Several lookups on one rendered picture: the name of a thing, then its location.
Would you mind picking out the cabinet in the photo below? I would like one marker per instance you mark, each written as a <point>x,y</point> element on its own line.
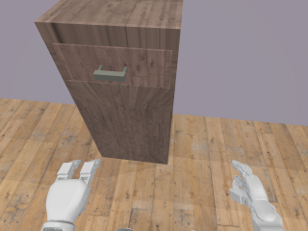
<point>127,122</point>

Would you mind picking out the right robot hand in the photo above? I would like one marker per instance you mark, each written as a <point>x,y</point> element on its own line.
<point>251,186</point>

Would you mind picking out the drawer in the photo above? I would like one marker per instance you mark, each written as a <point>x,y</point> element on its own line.
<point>145,66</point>

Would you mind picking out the right robot forearm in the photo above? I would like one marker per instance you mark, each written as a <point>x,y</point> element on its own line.
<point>265,217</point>

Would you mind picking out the handle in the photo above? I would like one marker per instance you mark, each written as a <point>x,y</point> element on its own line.
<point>106,75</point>

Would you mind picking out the left robot forearm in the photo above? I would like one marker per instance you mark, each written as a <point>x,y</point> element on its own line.
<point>58,225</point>

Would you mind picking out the left robot hand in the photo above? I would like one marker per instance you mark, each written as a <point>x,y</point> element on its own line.
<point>67,198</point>

